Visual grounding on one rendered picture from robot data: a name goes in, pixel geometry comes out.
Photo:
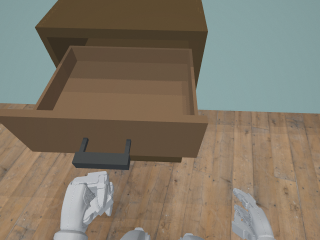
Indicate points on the right robot hand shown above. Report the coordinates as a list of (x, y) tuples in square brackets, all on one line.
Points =
[(255, 223)]

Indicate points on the drawer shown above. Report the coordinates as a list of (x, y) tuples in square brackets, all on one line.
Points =
[(110, 94)]

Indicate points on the cabinet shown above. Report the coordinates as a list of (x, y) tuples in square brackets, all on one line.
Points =
[(176, 24)]

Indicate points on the robot left thigh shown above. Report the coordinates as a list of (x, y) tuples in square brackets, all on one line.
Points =
[(136, 235)]

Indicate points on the left robot forearm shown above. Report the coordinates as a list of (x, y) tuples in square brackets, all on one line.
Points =
[(70, 235)]

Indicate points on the handle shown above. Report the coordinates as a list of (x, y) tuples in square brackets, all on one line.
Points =
[(102, 160)]

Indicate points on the left robot shin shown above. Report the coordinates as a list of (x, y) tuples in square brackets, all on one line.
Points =
[(139, 228)]

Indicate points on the left robot hand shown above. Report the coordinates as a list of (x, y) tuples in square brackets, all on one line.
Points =
[(96, 190)]

